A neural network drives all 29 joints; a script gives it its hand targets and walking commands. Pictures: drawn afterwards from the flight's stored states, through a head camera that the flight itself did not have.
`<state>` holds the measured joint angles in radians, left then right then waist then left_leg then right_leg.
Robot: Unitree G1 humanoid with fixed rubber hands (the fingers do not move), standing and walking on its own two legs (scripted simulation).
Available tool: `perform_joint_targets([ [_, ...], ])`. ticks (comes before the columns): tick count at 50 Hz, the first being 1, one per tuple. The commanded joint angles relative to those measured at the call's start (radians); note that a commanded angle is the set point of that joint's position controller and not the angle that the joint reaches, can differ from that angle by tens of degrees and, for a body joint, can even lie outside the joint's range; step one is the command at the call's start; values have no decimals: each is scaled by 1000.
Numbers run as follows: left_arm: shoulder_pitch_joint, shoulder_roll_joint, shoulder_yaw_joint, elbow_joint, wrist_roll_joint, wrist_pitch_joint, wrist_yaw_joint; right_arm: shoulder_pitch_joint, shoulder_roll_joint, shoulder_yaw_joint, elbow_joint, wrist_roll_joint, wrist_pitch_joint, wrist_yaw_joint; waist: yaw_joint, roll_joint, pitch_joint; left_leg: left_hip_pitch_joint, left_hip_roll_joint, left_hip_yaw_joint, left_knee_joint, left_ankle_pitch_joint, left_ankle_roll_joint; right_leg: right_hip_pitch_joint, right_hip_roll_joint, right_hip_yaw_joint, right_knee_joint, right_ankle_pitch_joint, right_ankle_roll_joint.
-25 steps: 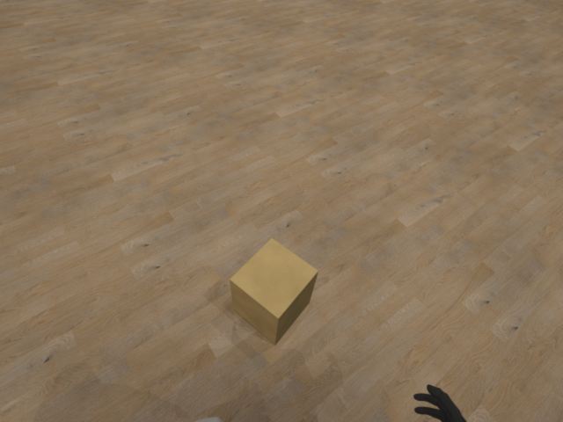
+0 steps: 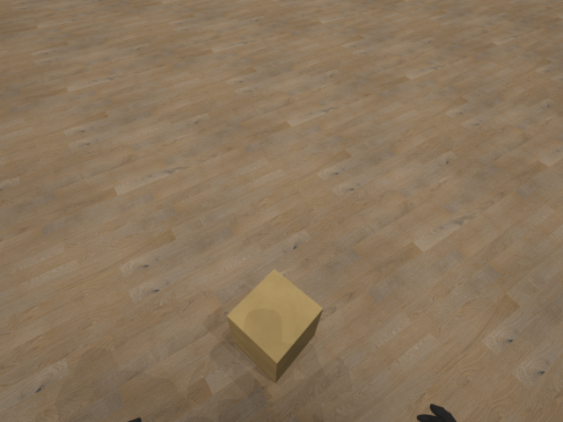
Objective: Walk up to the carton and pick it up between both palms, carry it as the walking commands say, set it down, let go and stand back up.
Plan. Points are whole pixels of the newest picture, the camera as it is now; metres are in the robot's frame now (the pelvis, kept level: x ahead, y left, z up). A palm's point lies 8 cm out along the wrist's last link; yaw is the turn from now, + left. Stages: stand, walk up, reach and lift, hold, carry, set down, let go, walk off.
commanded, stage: walk up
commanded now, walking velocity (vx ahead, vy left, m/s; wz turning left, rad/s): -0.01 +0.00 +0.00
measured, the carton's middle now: (274, 326) +0.46 +0.01 -0.64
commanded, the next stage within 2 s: none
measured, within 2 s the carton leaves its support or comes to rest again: neither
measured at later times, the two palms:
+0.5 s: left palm out of the picture +0.10 +0.22 -0.13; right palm out of the picture +0.12 -0.28 -0.11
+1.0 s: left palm out of the picture +0.09 +0.22 -0.13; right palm out of the picture +0.10 -0.28 -0.11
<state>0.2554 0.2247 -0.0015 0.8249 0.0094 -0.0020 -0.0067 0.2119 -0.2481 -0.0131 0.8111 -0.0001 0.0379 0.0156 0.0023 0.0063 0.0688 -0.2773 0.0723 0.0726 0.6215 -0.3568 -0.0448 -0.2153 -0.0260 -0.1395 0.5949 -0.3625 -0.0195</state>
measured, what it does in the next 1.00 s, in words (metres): stands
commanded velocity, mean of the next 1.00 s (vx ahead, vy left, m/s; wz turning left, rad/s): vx -0.01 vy -0.07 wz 0.01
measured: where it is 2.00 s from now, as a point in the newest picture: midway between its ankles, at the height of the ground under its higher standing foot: outside the picture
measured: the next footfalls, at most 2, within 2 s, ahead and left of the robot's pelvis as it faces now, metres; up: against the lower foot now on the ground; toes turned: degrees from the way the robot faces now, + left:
none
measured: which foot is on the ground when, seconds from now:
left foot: down 0.00-1.00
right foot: down 0.00-1.00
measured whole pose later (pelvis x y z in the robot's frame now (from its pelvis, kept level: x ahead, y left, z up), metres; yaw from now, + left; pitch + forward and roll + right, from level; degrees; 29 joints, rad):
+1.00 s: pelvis +0.02 -0.02 +0.00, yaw -3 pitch -2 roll +0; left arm 0.26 0.22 0.00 0.84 0.01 0.05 0.00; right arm 0.20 -0.24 -0.01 0.81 0.00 0.06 -0.01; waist 0.01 -0.02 0.05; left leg -0.21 0.07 0.10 0.61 -0.36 -0.02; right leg -0.17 0.00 -0.11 0.60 -0.39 -0.03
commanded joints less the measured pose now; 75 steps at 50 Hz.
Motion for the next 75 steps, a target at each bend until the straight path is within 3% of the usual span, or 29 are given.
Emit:
perform_joint_targets([
  [1, 9, 81, 45, 0, -16, -3, 21, 52, -134, -47, -7, -8, -43, -22, -15, 74, -170, 248, 167, -61, -132, 924, 65, -62, -63, 81, -2, 450, 20],
  [2, 38, 98, 50, 8, -22, 4, 20, 61, -157, -50, -24, -10, -42, -20, 2, 174, -182, 250, 218, -78, -93, 1150, 92, -56, -29, 46, 17, 209, 40],
  [4, 22, 76, 43, 12, -25, 5, 11, 43, -131, -45, -19, -9, -39, -26, -2, 164, -221, 295, 227, -88, -84, 1166, 119, -52, -17, 46, -38, 76, 49],
  [8, 54, 118, 56, 33, -21, 0, 15, -13, -86, -34, -24, -7, -31, -33, 19, 49, -213, 150, 103, -6, -64, 731, 60, 125, -95, 81, -82, 613, 4],
  [12, 77, 133, 60, 34, -20, 21, 16, -7, -110, -41, -50, -12, -29, -37, 18, 19, -202, 185, 153, 10, -44, 762, 73, 68, -77, 45, -39, 578, 11],
  [19, -5, 77, 49, -3, -16, 43, -9, 40, -185, -83, -21, -19, -5, -57, -5, 206, -140, 225, 355, -206, -145, 817, 195, -159, 9, 67, 48, -92, 70],
  [20, 44, 61, 42, 3, -17, 31, -5, -11, -163, -71, -40, -26, -4, -50, 21, 269, -138, 153, 300, -140, -131, 730, 161, -64, 8, 68, -68, -32, 51],
  [22, 56, 117, 62, 21, -14, 26, -5, -27, -143, -72, -54, -24, 1, -48, 47, 92, -122, 15, 195, -76, -81, 497, 84, 106, -48, 56, -157, 370, 15],
  [23, 143, 159, 60, 60, -5, 10, 1, -66, -86, -52, -63, -17, 0, -41, 65, -41, -154, -27, 73, 73, 63, 318, 22, 160, -177, 191, -186, 673, -48],
  [24, 155, 193, 56, 63, -7, 1, 3, -76, -64, -35, -70, -13, 8, -41, 65, -139, -138, -83, -8, 58, 167, -88, 0, 161, -265, 303, -226, 916, -126],
  [26, 127, 166, 41, 64, 10, -25, 22, -72, -49, -41, -38, -6, 19, -28, 71, -26, -100, -171, -25, -59, 263, -263, -4, 178, -378, 397, -233, 1072, -193],
  [28, 11, 151, 53, 49, -2, -6, 34, -65, -30, -29, -57, 3, 6, -24, 45, -136, -56, -138, 5, -83, 152, -223, 18, 146, -287, 274, -221, 926, -176],
  [31, 12, 162, 46, 59, -3, -9, 32, -1, -28, -10, -12, 3, -10, -23, -1, -132, -81, 7, -28, -6, -88, -4, 20, 111, -222, 218, -156, 927, -105],
  [33, 16, 117, 36, 45, -8, -7, 25, 42, -66, -22, 11, -3, -11, -28, -20, -15, -129, 200, 29, 17, -178, 385, 36, -2, -151, 179, -132, 632, -55],
  [35, -14, 79, 42, 29, -12, 15, 14, 41, -141, -45, -18, -11, -24, -28, -5, 154, -94, 174, 193, -132, -184, 672, 97, -43, -33, 68, -103, 162, 3],
  [38, 63, 119, 56, 44, -17, 30, 5, 26, -176, -58, -37, -13, -17, -39, 20, 121, -104, 134, 254, -194, -174, 623, 129, -7, -7, 32, -58, 195, 32],
  [41, 68, 102, 40, 67, -15, 11, 6, -40, -90, -42, -33, -13, -24, -34, 25, 107, -98, 69, 105, -53, -168, 321, 65, 108, -79, 117, -182, 422, -17],
  [44, 12, 171, 59, 48, -16, 11, 11, 7, -69, -33, -39, -1, -3, -34, -6, -119, -58, 108, 37, 18, -114, 220, 25, 10, -138, 169, -220, 418, -69],
  [48, 21, 130, 64, 13, -5, 43, 4, 40, -169, -63, -47, -16, -4, -55, -5, 104, -41, 166, 231, -162, -181, 419, 117, -116, -13, 46, -49, 248, 13],
  [51, 75, 75, 45, 43, -7, 28, 1, -33, -132, -58, -33, -26, -2, -43, 40, 197, -41, 12, 196, -143, -233, 293, 96, 41, -17, 53, -138, 229, 6],
  [54, 105, 125, 41, 53, -7, 9, 10, -34, -63, -38, -47, -15, -2, -36, 28, -33, -63, 16, 28, 28, -67, 210, 15, 90, -155, 188, -248, 503, -48],
  [55, 107, 137, 36, 68, -2, -3, 17, -15, -36, -35, -23, -7, 4, -34, 18, 13, -48, 24, -24, 46, -53, 66, -11, 66, -237, 295, -257, 577, -97],
  [56, 54, 174, 54, 47, -13, 8, 21, 22, -52, -30, -33, -1, 1, -40, 0, -131, -46, 42, -6, 22, -25, 41, 16, 30, -207, 225, -227, 591, -114],
  [60, -5, 150, 69, 15, -5, 30, 19, 52, -113, -53, -43, -17, -2, -48, -7, 4, -99, 131, 115, -10, -94, 413, 43, 0, -83, 90, -126, 394, -42],
  [63, 37, 102, 43, 32, -5, 28, 14, 15, -117, -58, -52, -23, -5, -47, 10, 94, -56, 71, 154, -81, -141, 410, 65, 4, -55, 74, -141, 305, -12],
  [65, 87, 125, 47, 33, -9, 27, 12, -11, -129, -53, -50, -25, -1, -52, 22, 105, -83, 67, 156, -77, -119, 364, 74, 28, -59, 84, -131, 360, -21],
  [68, 66, 127, 52, 39, -7, 24, 16, -6, -74, -44, -57, -16, 0, -51, 17, -46, -98, 72, 77, 10, -52, 325, 42, 34, -116, 145, -180, 460, -49],
  [71, 40, 121, 42, 36, -11, 25, 19, 3, -71, -44, -47, -22, 3, -47, -1, -15, -61, 78, 57, 41, -58, 293, 20, 16, -127, 130, -172, 492, -58],
  [75, 10, 109, 53, 4, -6, 41, 9, 58, -157, -68, -42, -25, 10, -57, -6, 68, -56, 131, 212, -135, -146, 392, 101, -92, -33, 61, -75, 267, -11],
])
